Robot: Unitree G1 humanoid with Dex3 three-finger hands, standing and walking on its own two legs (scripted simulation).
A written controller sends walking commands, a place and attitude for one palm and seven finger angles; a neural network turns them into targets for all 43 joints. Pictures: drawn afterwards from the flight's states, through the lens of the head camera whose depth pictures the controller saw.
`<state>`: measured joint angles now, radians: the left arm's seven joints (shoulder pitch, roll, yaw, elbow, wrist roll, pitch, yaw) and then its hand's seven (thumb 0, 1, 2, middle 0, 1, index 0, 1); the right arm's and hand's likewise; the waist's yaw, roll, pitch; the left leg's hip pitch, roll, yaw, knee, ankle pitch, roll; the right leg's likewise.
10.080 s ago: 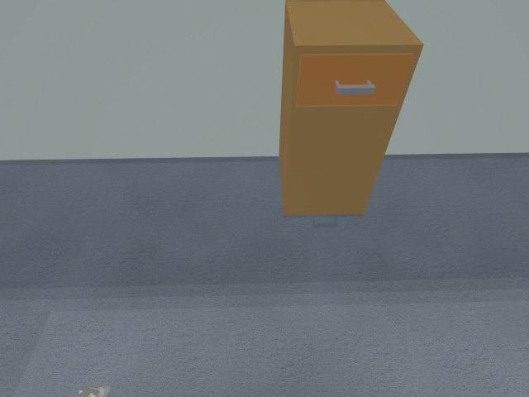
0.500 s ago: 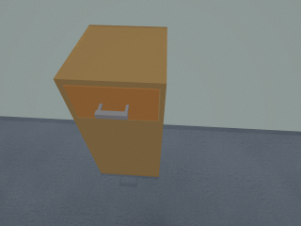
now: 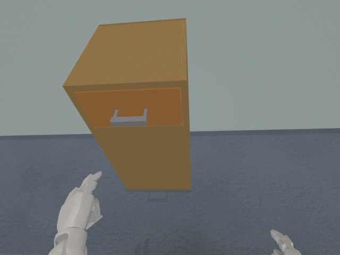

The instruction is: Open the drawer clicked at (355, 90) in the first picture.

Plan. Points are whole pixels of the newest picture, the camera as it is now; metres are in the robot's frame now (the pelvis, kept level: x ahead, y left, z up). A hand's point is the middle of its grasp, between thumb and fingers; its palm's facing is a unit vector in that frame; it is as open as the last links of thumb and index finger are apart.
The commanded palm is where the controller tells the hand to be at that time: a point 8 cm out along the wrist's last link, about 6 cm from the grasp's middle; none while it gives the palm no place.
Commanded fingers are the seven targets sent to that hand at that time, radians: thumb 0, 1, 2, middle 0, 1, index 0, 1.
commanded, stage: raise the hand with hooked fingers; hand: left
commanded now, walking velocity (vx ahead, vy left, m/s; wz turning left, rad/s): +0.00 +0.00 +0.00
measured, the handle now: (130, 116) +0.56 +0.17 -0.04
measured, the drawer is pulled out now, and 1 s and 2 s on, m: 0.00 0.00 0.00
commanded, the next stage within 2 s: move the hooked fingers above the handle in 1.66 s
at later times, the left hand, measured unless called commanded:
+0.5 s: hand (87, 213) +0.22 +0.21 +0.00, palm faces +0.10 -0.10 -0.99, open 10.5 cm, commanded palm +0.18 +0.22 +0.04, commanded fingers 0.00 0.01 0.52 -0.26 -0.87 -0.26 -0.87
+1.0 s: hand (68, 183) +0.27 +0.24 +0.06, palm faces +0.11 -0.09 -0.99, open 13.3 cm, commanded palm +0.24 +0.25 +0.11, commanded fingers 0.00 -0.50 0.30 -0.30 -1.20 -0.30 -1.20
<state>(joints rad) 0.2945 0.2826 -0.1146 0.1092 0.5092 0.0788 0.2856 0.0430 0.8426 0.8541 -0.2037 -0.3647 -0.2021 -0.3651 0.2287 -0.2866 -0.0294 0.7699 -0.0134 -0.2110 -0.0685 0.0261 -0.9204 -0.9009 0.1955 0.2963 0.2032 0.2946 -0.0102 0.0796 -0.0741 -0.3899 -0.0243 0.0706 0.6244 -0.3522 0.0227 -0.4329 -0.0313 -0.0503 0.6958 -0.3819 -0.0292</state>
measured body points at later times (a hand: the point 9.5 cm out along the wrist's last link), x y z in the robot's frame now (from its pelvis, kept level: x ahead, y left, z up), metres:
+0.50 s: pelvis -0.05 -0.02 -0.02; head -0.02 -0.05 +0.42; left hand +0.21 +0.21 +0.06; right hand +0.17 -0.20 -0.13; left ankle -0.03 +0.11 -0.72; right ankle -0.02 -0.10 -0.72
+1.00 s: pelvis -0.02 +0.02 +0.00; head +0.00 -0.01 +0.45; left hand +0.26 +0.25 +0.11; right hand +0.18 -0.21 -0.10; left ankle -0.03 +0.11 -0.72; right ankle -0.02 -0.10 -0.72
